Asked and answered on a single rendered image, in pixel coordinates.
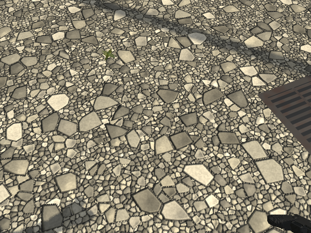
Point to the robot right hand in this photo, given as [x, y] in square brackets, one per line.
[296, 223]

